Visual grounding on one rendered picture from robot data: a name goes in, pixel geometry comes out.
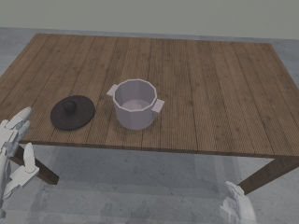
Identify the knob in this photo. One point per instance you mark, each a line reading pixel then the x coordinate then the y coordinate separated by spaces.
pixel 70 106

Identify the table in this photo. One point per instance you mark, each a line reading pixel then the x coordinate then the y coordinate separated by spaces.
pixel 222 98

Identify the pot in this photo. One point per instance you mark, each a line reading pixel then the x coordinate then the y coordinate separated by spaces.
pixel 136 103

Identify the right robot hand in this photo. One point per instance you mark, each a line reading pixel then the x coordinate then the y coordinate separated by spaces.
pixel 241 208

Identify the lid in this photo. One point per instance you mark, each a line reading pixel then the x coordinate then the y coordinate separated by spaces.
pixel 70 121

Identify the left robot hand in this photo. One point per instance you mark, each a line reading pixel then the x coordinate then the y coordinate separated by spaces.
pixel 11 132

